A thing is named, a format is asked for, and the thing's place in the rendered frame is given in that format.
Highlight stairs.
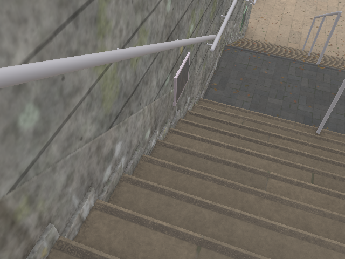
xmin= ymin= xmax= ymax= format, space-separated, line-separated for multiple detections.
xmin=46 ymin=98 xmax=345 ymax=259
xmin=228 ymin=38 xmax=345 ymax=70

